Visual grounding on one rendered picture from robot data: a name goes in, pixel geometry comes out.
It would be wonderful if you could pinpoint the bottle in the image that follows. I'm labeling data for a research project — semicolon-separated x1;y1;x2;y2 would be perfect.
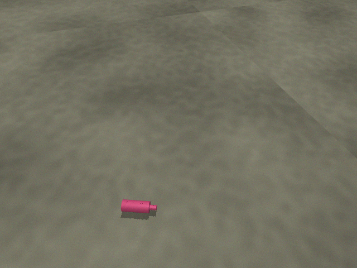
121;199;157;213

